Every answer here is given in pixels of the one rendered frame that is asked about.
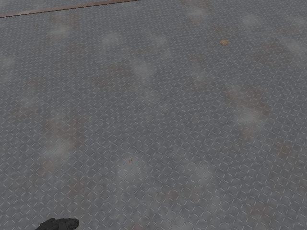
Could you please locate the left robot hand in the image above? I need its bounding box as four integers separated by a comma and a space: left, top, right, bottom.
35, 218, 80, 230

